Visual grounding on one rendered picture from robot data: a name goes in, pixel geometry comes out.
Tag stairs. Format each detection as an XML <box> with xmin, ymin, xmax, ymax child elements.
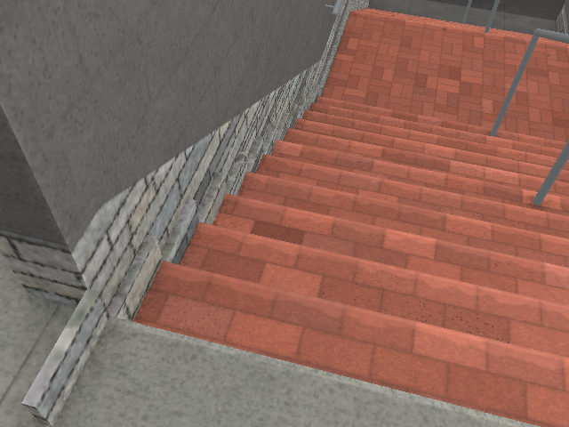
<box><xmin>133</xmin><ymin>96</ymin><xmax>569</xmax><ymax>427</ymax></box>
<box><xmin>354</xmin><ymin>8</ymin><xmax>569</xmax><ymax>46</ymax></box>

